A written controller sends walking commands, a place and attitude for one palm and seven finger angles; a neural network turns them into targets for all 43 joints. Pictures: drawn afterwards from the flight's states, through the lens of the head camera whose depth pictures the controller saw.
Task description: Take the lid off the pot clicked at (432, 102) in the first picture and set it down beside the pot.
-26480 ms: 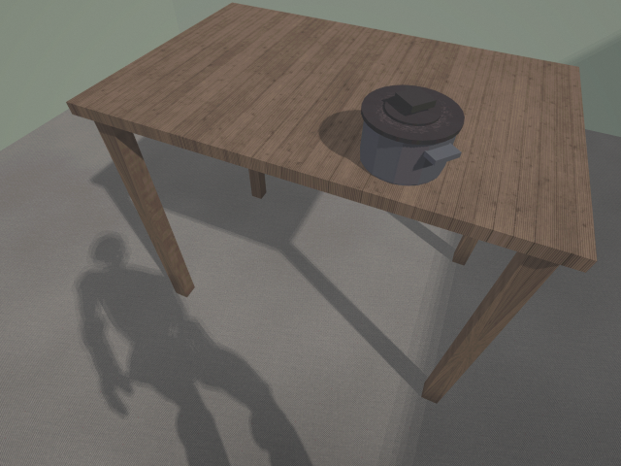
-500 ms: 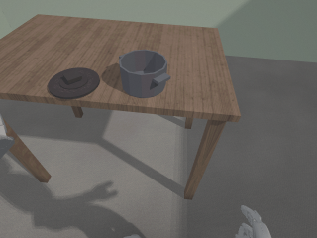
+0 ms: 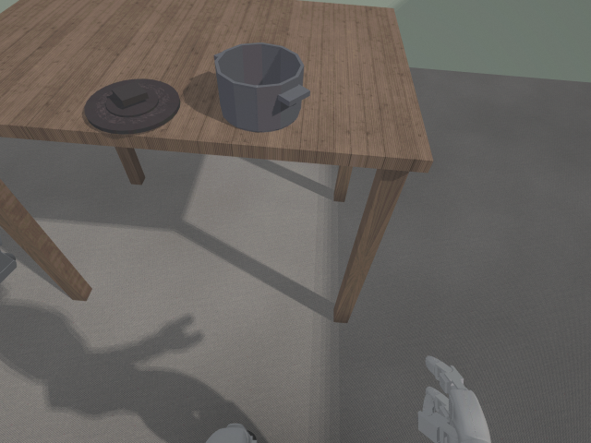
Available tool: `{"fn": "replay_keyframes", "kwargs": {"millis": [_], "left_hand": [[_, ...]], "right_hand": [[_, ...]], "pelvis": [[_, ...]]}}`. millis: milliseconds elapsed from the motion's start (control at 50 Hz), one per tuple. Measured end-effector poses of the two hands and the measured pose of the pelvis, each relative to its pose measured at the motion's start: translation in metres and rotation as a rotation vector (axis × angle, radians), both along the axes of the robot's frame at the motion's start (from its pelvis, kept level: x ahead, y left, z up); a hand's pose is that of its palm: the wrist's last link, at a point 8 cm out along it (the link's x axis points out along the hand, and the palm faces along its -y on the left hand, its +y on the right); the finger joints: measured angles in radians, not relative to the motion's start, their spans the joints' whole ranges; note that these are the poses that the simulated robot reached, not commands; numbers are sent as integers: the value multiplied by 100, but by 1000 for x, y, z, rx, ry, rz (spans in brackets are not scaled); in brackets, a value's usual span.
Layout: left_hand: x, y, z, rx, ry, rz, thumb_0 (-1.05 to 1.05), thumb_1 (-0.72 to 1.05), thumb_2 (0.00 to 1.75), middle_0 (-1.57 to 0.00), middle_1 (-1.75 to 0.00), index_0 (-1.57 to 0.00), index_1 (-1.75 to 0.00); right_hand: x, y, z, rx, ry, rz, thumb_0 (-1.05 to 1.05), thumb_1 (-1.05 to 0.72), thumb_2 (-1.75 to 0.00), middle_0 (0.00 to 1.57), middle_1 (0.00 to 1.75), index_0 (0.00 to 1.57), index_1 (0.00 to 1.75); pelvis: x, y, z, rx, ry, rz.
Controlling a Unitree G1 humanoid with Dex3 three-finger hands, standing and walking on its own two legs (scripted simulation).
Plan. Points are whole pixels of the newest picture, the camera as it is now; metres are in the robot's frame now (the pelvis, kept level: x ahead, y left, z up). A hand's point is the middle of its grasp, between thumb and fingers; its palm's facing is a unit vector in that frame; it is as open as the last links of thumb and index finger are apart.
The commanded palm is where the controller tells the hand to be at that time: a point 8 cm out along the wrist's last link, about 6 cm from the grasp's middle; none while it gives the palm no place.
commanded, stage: stop stepping back and stand still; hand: left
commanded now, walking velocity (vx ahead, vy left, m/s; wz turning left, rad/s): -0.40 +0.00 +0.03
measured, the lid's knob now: (130, 93) +0.67 +0.35 +0.08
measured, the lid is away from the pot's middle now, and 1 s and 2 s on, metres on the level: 0.24 0.24 0.24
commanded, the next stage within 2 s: let the arm hang, fingers relaxed in 0.74 s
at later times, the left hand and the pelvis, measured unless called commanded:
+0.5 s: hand out of the picture +0.11 +0.24 +0.26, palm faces +0.52 -0.76 -0.38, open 7.4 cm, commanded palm +0.05 +0.29 +0.27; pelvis -0.07 +0.01 +0.01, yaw +3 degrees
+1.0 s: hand (75, 425) +0.14 +0.27 -0.01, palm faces +0.22 -0.88 -0.42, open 7.4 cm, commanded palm none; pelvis -0.07 +0.01 -0.01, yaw +6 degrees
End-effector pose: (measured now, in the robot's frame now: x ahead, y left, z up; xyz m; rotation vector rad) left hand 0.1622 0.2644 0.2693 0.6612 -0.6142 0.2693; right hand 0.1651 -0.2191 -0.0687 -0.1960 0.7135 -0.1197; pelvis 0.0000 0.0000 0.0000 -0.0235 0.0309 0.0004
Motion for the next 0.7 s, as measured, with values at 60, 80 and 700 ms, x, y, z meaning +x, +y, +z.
{"fn": "replay_keyframes", "kwargs": {"millis": [60,80,700], "left_hand": [[-12,-9,-3,-3,18,-52,1,89,90,-21,-30,-21,-30],[-12,-6,-7,-28,53,-48,1,89,90,-22,-30,-22,-30],[-101,11,7,-89,-56,97,1,89,90,-22,-30,-21,-30]], "right_hand": [[-20,-6,-5,-10,43,-2,1,-90,-90,21,30,20,30],[-28,-8,-7,-7,67,-6,1,-90,-90,21,30,20,30],[-83,-7,6,-29,-19,-14,1,-90,-90,20,30,20,30]], "pelvis": [[-14,3,5,2,8,11],[-19,4,7,12,9,18],[-75,5,9,18,-90,50]]}}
